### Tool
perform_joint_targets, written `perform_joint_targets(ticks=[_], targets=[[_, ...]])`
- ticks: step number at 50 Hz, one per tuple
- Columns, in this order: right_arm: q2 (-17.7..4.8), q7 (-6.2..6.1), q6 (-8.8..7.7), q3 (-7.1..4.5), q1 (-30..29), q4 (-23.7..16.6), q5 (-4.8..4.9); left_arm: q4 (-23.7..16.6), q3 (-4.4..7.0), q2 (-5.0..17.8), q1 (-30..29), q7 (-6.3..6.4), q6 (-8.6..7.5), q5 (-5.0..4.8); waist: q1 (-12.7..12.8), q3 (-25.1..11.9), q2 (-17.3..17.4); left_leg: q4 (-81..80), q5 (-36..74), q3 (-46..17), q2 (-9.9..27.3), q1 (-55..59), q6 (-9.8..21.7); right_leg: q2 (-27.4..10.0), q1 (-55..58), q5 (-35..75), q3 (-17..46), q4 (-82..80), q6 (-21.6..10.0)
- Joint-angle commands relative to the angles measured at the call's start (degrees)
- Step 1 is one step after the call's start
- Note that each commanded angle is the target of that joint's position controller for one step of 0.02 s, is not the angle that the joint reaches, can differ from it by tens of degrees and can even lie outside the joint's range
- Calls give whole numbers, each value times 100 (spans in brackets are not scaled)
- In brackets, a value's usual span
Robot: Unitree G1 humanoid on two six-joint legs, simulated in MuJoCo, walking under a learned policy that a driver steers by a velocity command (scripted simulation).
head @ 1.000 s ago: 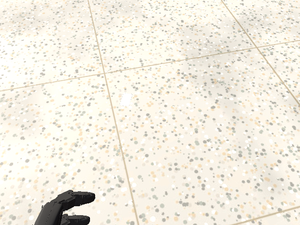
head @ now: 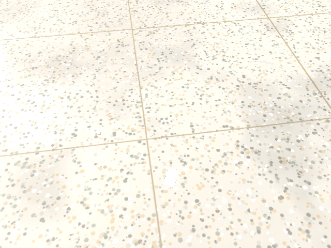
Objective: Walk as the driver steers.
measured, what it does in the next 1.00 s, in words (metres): stands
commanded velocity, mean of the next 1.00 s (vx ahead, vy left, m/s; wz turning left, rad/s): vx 0.00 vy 0.00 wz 0.00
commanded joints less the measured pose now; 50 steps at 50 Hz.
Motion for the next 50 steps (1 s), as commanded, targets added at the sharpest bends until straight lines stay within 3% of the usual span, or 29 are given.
perform_joint_targets(ticks=[1,24,50], targets=[[-568,-27,-24,-113,-117,-189,-6,-71,84,518,353,24,-56,2,-37,-125,-56,-367,1023,-405,360,1014,369,-295,-917,554,295,-779,-173],[-459,-72,-14,-71,112,335,11,65,101,226,883,28,-134,-10,-79,106,-67,-569,715,-393,306,1043,269,-253,-860,463,254,-1042,-162],[-413,-93,0,-42,251,524,35,77,119,107,1196,23,-150,-20,-96,134,-87,-517,1010,-368,295,1108,254,-237,-748,850,240,-1074,-153]])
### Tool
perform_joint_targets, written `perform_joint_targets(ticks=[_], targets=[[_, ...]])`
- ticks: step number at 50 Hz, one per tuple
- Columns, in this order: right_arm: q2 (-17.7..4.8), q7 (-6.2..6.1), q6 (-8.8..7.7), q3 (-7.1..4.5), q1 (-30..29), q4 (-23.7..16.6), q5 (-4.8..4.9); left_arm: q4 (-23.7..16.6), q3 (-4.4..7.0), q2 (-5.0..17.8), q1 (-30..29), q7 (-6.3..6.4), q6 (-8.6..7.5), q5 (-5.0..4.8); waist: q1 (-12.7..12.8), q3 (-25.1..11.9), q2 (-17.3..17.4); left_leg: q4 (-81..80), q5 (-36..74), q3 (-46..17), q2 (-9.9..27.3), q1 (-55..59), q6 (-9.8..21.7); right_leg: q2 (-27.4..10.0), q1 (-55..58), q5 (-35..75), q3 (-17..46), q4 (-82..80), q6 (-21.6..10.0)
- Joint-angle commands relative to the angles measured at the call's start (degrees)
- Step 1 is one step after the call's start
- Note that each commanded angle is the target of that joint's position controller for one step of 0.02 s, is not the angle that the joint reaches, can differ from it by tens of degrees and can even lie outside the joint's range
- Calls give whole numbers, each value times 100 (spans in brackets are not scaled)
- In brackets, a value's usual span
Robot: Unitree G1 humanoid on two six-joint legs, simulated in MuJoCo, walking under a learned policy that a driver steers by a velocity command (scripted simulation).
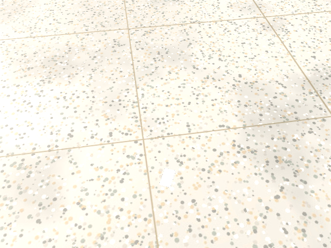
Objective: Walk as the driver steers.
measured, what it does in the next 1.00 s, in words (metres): walks ahead: left foot, then right foot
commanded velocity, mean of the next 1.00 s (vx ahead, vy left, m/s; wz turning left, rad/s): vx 0.63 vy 0.00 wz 0.00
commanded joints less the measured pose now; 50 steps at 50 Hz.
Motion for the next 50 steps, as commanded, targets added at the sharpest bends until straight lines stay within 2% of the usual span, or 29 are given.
perform_joint_targets(ticks=[1,7,8,9,10,11,12,13,15,18,19,21,23,24,25,26,27,28,29,31,32,35,38,43,45,47,48,49,50], targets=[[-536,-16,-38,-76,28,-157,1,-19,73,451,592,12,-17,-1,-3,60,-76,-232,905,-292,258,883,331,-294,-1020,718,287,-709,-97],[-531,-20,-37,-74,53,-141,4,-22,76,437,639,12,-19,-2,-3,72,-80,-227,919,-287,258,883,323,-292,-1009,743,288,-717,-98],[-489,-19,-28,-73,234,-51,22,65,109,491,865,22,-2,-29,38,-146,-195,-44,-426,-45,44,876,322,-291,-884,-465,331,-865,-218],[-590,-5,-43,-131,232,-64,85,15,200,756,903,40,12,-91,104,73,-467,368,-2048,237,-217,316,301,-512,-856,-1957,744,-1071,-517],[-690,37,-122,-159,-294,-315,124,-18,287,1034,1195,57,-25,-154,361,500,-703,871,-2465,326,-210,-794,274,-1151,-595,-3216,1641,-1665,-927],[-563,115,-266,-113,-899,-656,225,-68,412,1390,1113,77,-125,-205,459,1045,-1235,1722,-1579,403,60,-1787,303,-2167,-331,-3438,2810,-2398,-1371],[-645,164,-389,-147,-1160,-787,229,-154,410,1316,978,84,-247,-130,444,1308,-934,2325,-1434,75,425,-2692,344,-2489,91,-2839,3197,-2525,-1502],[-641,205,-486,-177,-1073,-797,220,-184,371,1125,914,70,-355,-94,320,1304,-672,2717,-1245,-86,612,-3405,356,-2457,667,-2224,3033,-2373,-1418],[-555,293,-651,-180,-928,-819,222,-254,330,912,857,-18,-435,-143,244,1001,-491,2586,-878,-121,812,-3673,325,-2135,1198,-1223,2305,-2161,-1115],[-339,396,-728,-126,-1071,-878,177,-453,355,1029,748,-71,-404,-131,277,715,-674,1602,-407,370,582,-2176,161,-1582,328,-525,1285,-2238,-895],[-268,581,-474,-91,-1184,-1111,-377,-397,344,1024,787,-131,-419,336,288,712,-782,1143,-393,691,384,-1588,117,-1301,-39,-703,1033,-2397,-920],[-368,645,-280,-129,-1054,-1228,-330,-382,387,1139,772,-179,-439,277,245,825,-944,846,-432,997,267,-724,238,-1390,-452,-473,834,-2408,-985],[-628,578,-303,-236,2,-1046,-245,-440,421,1327,457,-218,-471,181,-318,526,-860,612,-489,1156,-5,534,365,-1400,-662,1189,532,-1457,-946],[-866,494,-366,-360,1144,-708,-230,-470,410,1340,288,-245,-477,177,-882,-57,-471,442,-586,1215,-216,1770,432,-1124,-869,2620,139,18,-841],[-1334,390,-467,-518,2510,-363,-305,-557,388,1296,107,-260,-470,210,-1528,-823,353,159,-1638,321,420,3261,531,-682,-1888,2462,-212,2335,-691],[-2015,349,-545,-587,3048,-241,-392,-969,226,483,133,-336,-552,86,-1244,-1283,2398,-1630,-4990,-3265,2068,3726,878,249,-3505,-951,185,4438,-500],[-1585,348,-524,-438,2023,-438,-372,-1165,268,669,-330,-353,-575,58,-837,-736,1522,-2298,-5022,-4342,2164,2858,840,181,-4039,-364,1172,5249,-684],[-1330,360,-529,-370,1325,-632,-354,-1248,301,814,-442,-389,-579,3,-447,-323,804,-1921,-4312,-3521,2198,2379,795,-270,-4251,292,983,5431,-775],[-1051,391,-575,-306,1123,-673,-291,-1197,296,845,-432,-424,-585,43,-295,-254,216,-1895,-3344,-2720,1961,1834,806,-600,-3939,816,815,5142,-757],[-730,358,-648,-172,890,-683,-219,-1199,258,629,-270,-503,-441,257,87,-141,385,-2107,-2655,-1844,1538,1078,718,-849,-3450,1050,730,4676,-570],[-623,333,-685,-128,989,-636,-217,-1281,241,581,-382,-551,-348,264,134,23,455,-2251,-2498,-1639,1451,893,747,-906,-3475,1133,685,4582,-472],[-665,285,-772,-103,1398,-583,-190,-1547,218,652,-1005,-598,-172,219,114,473,195,-2571,-1769,-1127,1314,913,915,-956,-4198,1585,463,4220,-239],[-664,295,-839,-74,1773,-603,-136,-1933,200,763,-1971,-597,-153,182,-83,744,52,-2863,-828,-596,1164,1043,1061,-883,-4443,2047,206,3085,-90],[-733,232,-925,-47,2114,-574,-60,-2287,89,644,-2837,-625,-181,97,-217,931,60,-3397,1278,149,1163,1717,1016,-593,-3494,2756,-273,1111,-382],[-866,224,-898,-51,2146,-548,-86,-2327,94,703,-2843,-578,-209,97,-154,728,197,-2928,3331,448,1185,2429,936,-284,-3100,2436,-496,686,-600],[-1150,166,-814,-109,2191,-514,-195,-2240,168,921,-2335,-476,-225,99,156,118,625,-1700,6184,578,1336,3045,819,221,-2339,1713,-674,690,-789],[-1336,114,-725,-165,2155,-494,-278,-2045,247,1114,-1533,-418,-239,92,550,-348,837,-618,6883,601,1418,3141,765,396,-1590,1277,-582,697,-898],[-1444,77,-622,-215,1988,-529,-315,-1653,359,1332,-264,-348,-254,98,1123,-943,816,953,6691,691,1336,2801,703,499,-311,1093,-547,383,-990],[-1233,96,-608,-185,1864,-662,-304,-1357,494,1697,847,-261,-263,207,1503,-1565,605,2831,5034,602,1077,1395,715,-217,1448,214,260,591,-1114]])
Over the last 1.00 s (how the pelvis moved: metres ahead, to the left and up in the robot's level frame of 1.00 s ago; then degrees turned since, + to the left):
0.00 -0.01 0.00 0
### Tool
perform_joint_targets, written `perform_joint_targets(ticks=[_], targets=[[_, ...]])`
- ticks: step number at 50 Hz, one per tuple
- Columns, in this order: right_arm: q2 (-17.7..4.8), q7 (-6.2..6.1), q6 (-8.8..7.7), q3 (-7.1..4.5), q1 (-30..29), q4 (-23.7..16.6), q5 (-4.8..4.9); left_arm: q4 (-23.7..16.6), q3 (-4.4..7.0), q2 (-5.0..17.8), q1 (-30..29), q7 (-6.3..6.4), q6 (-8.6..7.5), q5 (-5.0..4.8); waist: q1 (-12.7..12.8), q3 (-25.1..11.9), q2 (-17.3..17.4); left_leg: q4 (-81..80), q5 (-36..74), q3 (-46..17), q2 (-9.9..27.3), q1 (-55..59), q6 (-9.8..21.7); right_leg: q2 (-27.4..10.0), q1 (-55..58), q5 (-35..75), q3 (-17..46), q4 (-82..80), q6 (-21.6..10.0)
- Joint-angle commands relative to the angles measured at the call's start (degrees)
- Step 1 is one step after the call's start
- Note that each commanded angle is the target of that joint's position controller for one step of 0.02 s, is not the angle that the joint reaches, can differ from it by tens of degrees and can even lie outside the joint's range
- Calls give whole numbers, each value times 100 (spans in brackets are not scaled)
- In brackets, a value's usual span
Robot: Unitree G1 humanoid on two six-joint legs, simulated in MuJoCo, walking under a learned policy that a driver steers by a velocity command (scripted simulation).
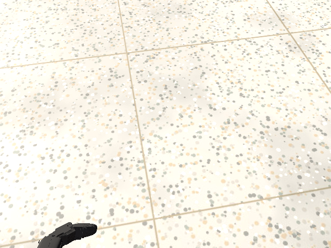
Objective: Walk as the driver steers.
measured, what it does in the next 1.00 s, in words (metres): walks ahead: left foot, then right foot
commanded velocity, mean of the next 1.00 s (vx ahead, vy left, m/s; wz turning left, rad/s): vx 0.98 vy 0.00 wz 0.21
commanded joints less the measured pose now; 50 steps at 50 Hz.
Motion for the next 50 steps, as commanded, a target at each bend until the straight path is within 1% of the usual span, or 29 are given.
perform_joint_targets(ticks=[1,2,3,4,6,9,13,16,20,21,23,24,25,26,27,28,30,32,34,36,39,42,44,45,46,47,48,49,50], targets=[[-71,156,-30,-19,354,-691,216,659,621,1889,3224,197,-35,273,892,-2209,-1267,6380,1261,-290,-88,-4648,421,-2076,5876,-3607,3891,-558,-931],[-544,165,-174,-106,-69,-787,291,699,609,1608,3054,90,-25,103,985,-2400,-1056,7006,372,-1168,-332,-5381,614,-2144,5759,-4154,5682,-1774,-871],[-694,118,-198,-145,-806,-1026,303,726,545,1304,2409,70,-81,104,750,-1195,-660,7038,1036,-1070,87,-5893,686,-1932,4872,-3463,4572,-1794,-679],[-678,120,-215,-110,-1062,-1084,237,742,451,893,2183,48,-140,77,633,-777,75,6658,1427,-1031,349,-5700,693,-1810,3953,-2626,3753,-1843,-579],[-432,212,-69,-47,-1010,-1152,43,905,296,477,2007,102,-205,58,112,-335,61,6095,1540,-1066,639,-5097,578,-1372,2579,-2125,2764,-2116,-293],[-287,356,163,28,-1424,-1357,-61,1071,250,505,2234,135,-338,-78,-58,265,-149,5538,1653,-872,917,-5470,304,-1123,1921,-1870,2092,-2633,-285],[-451,409,142,112,-2771,-1891,-37,1092,224,588,2676,74,-428,-145,225,762,-23,3507,3013,-225,851,-5604,143,-591,1810,-33,1053,-3039,-202],[-391,470,88,203,-3389,-2094,83,1195,225,780,3076,121,-503,-234,440,805,-96,2042,4008,190,521,-4729,303,-720,2177,1575,776,-3481,-63],[-741,334,75,105,-3215,-2110,60,1278,246,1175,3208,225,-410,-114,250,173,-510,1397,3359,429,-164,-4329,590,-989,4170,5318,480,-2467,159],[-896,277,81,37,-2732,-2015,56,1299,273,1309,3174,282,-332,-26,-38,-191,-721,1425,2866,375,-357,-3867,670,-1099,4436,6160,474,-1668,192],[-1288,105,116,-181,-549,-1360,54,1256,336,1468,2786,384,-145,101,-1122,-1198,-787,1243,2217,160,-355,-1840,866,-1092,3996,5843,367,1096,209],[-1704,-1,148,-328,427,-1176,-52,1123,272,1094,2744,364,-145,120,-1351,-1812,-393,1704,723,-947,676,-437,1006,-740,2694,3793,411,3199,143],[-2047,59,134,-452,103,-1194,-133,908,65,104,3635,172,-251,-304,-303,-2649,1974,634,-701,-4630,2311,1323,1873,467,115,-1925,895,5666,478],[-1632,174,155,-449,-376,-1255,-59,835,139,750,3040,234,-312,-279,-468,-2273,778,-110,-987,-5100,2082,997,1791,154,-730,-1706,1360,5845,234],[-1262,186,84,-361,-794,-1218,-38,621,161,842,2185,250,-332,-249,-416,-1201,201,-163,-229,-3976,1869,17,1601,-180,-984,-1182,1294,5499,196],[-879,202,35,-277,-892,-1092,-67,542,121,719,2004,225,-338,-198,-186,-656,-338,-320,467,-3300,1686,-950,1445,-383,-755,-1021,1273,5047,174],[-561,139,-54,-145,-914,-882,-39,444,46,442,1988,96,-158,22,265,-241,-191,-584,745,-2412,1229,-2223,1136,-624,-198,-966,1352,4513,266],[-578,124,-128,-115,-742,-737,134,243,-12,308,1732,-10,-48,154,417,98,87,-923,769,-2157,963,-2683,1172,-872,-383,-977,1149,3989,466],[-734,128,-178,-140,-503,-706,192,-137,-62,398,944,-62,-31,220,321,523,41,-1284,1219,-1985,853,-2975,1357,-1014,-835,-621,857,3230,729],[-814,140,-193,-168,-430,-760,198,-448,-128,443,230,-106,-78,174,206,739,-35,-1425,2160,-1589,564,-3253,1325,-919,-574,204,625,1882,898],[-1166,141,-235,-268,-206,-791,269,-634,-207,419,-275,-161,-138,24,13,563,91,-1576,3626,-1440,512,-3247,1143,-492,702,1306,342,497,894],[-1324,133,-185,-303,-56,-783,270,-770,-126,725,-415,-16,-132,8,-37,249,276,-914,5218,-1503,653,-1885,974,-254,846,1138,426,-130,745],[-1601,92,-121,-370,-89,-807,181,-543,49,1146,603,128,-178,18,449,-585,527,668,6610,-1554,687,-1443,763,29,2026,204,539,-194,604],[-1725,79,-76,-413,-317,-874,150,-251,156,1337,1705,222,-198,11,1036,-1137,496,2052,6132,-1498,511,-1924,681,-102,3240,-44,603,-247,576],[-1381,89,-77,-356,-479,-1047,110,-81,299,1724,2818,353,-193,127,1468,-1850,270,3773,4719,-1413,236,-2985,665,-1043,4645,-1283,1393,57,528],[-179,67,-68,-122,237,-1360,431,-103,404,2161,2887,354,-205,461,780,-2695,-1525,5962,-42,-976,-462,-4893,470,-3044,6095,-1794,4082,-487,135],[-735,-5,-10,-185,44,-1487,454,-203,402,1892,2596,277,-151,295,743,-2885,-1507,6639,-25,-1046,-369,-5452,515,-3067,5837,-1192,5233,-1200,-73],[-953,-54,73,-257,-498,-1473,360,-235,289,1336,2070,250,-168,244,616,-1784,-872,6506,510,-944,-1,-5720,467,-2756,4953,30,3880,-1053,40],[-921,-34,140,-263,-739,-1441,272,-180,187,907,1861,222,-201,215,545,-1118,-375,6239,694,-846,149,-5641,370,-2479,4173,1698,2825,-905,95]])
Over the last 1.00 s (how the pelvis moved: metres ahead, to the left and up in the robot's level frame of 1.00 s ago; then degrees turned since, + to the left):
0.49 0.08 -0.03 1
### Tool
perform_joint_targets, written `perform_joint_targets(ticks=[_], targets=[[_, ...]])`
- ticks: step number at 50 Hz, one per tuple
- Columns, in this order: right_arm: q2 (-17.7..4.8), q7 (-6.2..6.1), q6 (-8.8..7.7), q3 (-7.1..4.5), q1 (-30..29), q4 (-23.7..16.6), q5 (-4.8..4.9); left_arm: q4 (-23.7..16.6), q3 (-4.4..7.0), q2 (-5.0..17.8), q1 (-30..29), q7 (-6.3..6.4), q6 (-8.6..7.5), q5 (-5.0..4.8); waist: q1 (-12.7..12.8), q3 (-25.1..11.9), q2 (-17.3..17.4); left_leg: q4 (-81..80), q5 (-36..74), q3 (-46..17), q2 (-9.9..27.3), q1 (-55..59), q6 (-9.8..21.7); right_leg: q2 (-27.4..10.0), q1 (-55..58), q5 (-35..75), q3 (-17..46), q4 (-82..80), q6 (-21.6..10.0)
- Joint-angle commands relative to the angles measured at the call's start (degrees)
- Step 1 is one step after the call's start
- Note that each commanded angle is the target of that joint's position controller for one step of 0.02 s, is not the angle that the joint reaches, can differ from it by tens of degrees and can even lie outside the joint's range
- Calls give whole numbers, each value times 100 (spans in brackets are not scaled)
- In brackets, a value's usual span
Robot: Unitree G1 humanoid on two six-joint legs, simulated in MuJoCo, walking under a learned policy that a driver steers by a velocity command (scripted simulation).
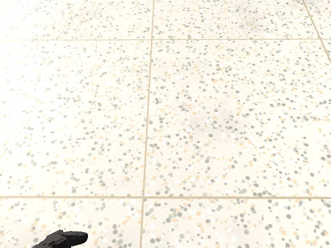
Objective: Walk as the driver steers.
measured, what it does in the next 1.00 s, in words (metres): walks ahead, turning left: left foot, then right foot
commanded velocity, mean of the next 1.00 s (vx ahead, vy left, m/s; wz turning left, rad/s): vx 0.17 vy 0.00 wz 0.32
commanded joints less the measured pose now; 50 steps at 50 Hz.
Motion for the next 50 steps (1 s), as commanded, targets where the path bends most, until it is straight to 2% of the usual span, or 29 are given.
perform_joint_targets(ticks=[1,2,3,4,5,6,8,9,13,15,16,17,18,19,20,21,22,24,27,29,33,34,35,36,37,38,39,44,50], targets=[[-347,-1,88,-95,-312,-566,-113,156,258,538,1497,30,-28,-46,794,-953,-397,1018,317,110,544,-2788,-125,-1835,3189,3054,1725,-1273,-737],[-214,64,202,-104,-287,-643,-210,273,220,447,1589,57,-49,-136,635,-782,-680,812,309,127,615,-2633,-218,-1694,2778,3514,1239,-1337,-654],[-194,25,250,-185,-221,-812,264,158,314,479,835,60,-115,-395,405,-761,-1352,767,330,-48,928,-2549,-293,-1406,2652,3550,807,-1434,-684],[-259,13,355,-181,-707,-944,339,178,278,284,653,85,-152,-447,492,-597,-949,522,382,102,959,-2451,-272,-1217,2310,3185,518,-1813,-616],[-109,35,394,-154,-681,-1146,287,146,328,515,332,116,-176,-450,200,-345,-1059,36,488,144,1042,-2478,-356,-1465,1927,3474,315,-1909,-758],[-41,79,397,-93,-823,-1286,177,73,372,595,14,152,-160,-484,180,-41,-951,-648,718,324,1035,-2400,-475,-1453,1514,3654,20,-2081,-825],[-9,208,322,-54,-982,-1324,40,57,477,871,-70,247,-82,-444,239,-148,-595,-1988,2003,699,770,-1632,-484,-1005,1197,3155,-633,-2055,-732],[-66,287,295,-57,-984,-1309,2,82,510,977,71,270,-63,-485,294,-280,-487,-2452,2537,874,551,-1301,-457,-924,1267,3300,-771,-1859,-711],[-631,462,325,-245,-816,-1441,-110,116,619,1427,274,249,-10,-766,33,-738,-515,-3107,2428,930,81,-488,-11,-1146,2063,4512,-670,-793,-628],[-1039,352,281,-445,-80,-1242,-158,162,563,1280,348,226,76,-688,-442,-1081,-162,-3885,3266,815,-65,687,323,-807,1881,3512,-726,1032,-312],[-1450,214,249,-469,-323,-1297,-163,139,382,669,894,178,120,-359,31,-1258,1365,-3627,6468,-331,963,1634,654,-173,765,-1460,-724,3012,-14],[-1635,174,199,-359,-907,-1752,-382,177,307,709,1653,113,135,-316,550,-2212,1837,-3516,8657,-2797,2441,2448,1970,567,-339,-3577,134,4893,308],[-1335,258,197,-257,-967,-1923,-296,235,398,1276,1642,59,159,-479,265,-3000,850,-3708,8272,-2830,2592,2579,2232,361,-396,-3223,1036,5240,329],[-1193,280,216,-233,-1208,-1931,-226,99,400,1324,1327,37,212,-621,344,-2570,471,-4016,6009,-2615,2414,2124,2024,207,-878,-2707,981,5006,298],[-977,266,231,-179,-1445,-1889,-90,120,401,1270,945,110,312,-543,380,-1887,-140,-4238,4531,-2227,2063,1306,1585,-69,-955,-2271,895,4467,293],[-804,228,243,-104,-1585,-1842,-61,128,405,1189,792,194,439,-488,468,-1438,-183,-4401,3922,-1958,1842,519,1357,-179,-744,-2067,891,4073,294],[-774,208,251,-73,-1659,-1806,-122,163,420,1168,867,230,543,-471,625,-1205,-90,-4564,3724,-1679,1651,-160,1212,-195,-303,-1989,847,3780,272],[-824,140,240,-100,-1712,-1760,-238,192,376,922,1037,257,588,-416,748,-1188,157,-4675,4094,-1159,1409,-638,1108,-133,194,-1839,679,3045,282],[-748,31,284,-109,-1689,-1700,-251,238,267,582,943,285,561,-388,689,-1509,272,-4589,4311,-772,1279,-460,1030,-96,525,-1454,612,1900,348],[-677,-13,361,-90,-1688,-1676,-247,264,256,584,825,276,601,-426,612,-1546,418,-4707,3320,-793,1287,-491,970,-72,749,-1122,587,1417,357],[-471,2,439,-13,-1710,-1550,-196,334,268,556,741,210,629,-394,629,-1088,596,-4787,820,-901,1135,-891,641,84,1323,-545,388,27,177],[-356,6,438,26,-1622,-1476,-169,400,262,512,857,173,616,-337,698,-996,570,-4722,325,-845,1013,-1059,426,151,1670,-235,289,-561,58],[-188,10,410,78,-1369,-1360,-189,406,262,595,899,144,598,-231,655,-915,405,-4574,-84,-745,818,-1241,107,-83,1938,-2,553,-884,-89],[-101,8,378,92,-1171,-1319,-252,329,308,954,869,147,583,-139,429,-784,-237,-3959,-312,-380,420,-1488,-197,-748,1940,390,1221,-1085,-354],[-67,17,356,59,-1114,-1360,-206,388,335,985,613,128,561,-154,188,-614,-1205,-3796,201,224,84,-869,-394,-1025,857,-669,1578,-1491,-693],[-221,6,357,30,-1373,-1329,-260,266,239,637,278,100,497,-172,241,-411,-1054,-3755,809,165,172,-347,-465,-801,362,-1396,1488,-1703,-574],[-237,-2,370,-1,-1537,-1340,-256,317,228,568,304,101,444,-183,306,-374,-1003,-3755,1116,146,188,-158,-441,-604,282,-1696,1289,-1668,-365],[-200,-41,416,-33,-1435,-1124,-196,540,218,598,824,152,313,-302,486,-316,-368,-3917,1384,-102,378,-156,-244,-246,635,-1110,849,-1292,-159],[-138,-70,386,-56,-1396,-876,-165,683,199,496,996,161,335,-324,577,-556,-69,-3821,2127,-129,430,33,-304,-135,963,-389,722,-1067,-223]])
Over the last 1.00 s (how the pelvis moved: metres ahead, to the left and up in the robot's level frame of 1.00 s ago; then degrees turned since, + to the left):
0.96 -0.02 0.02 14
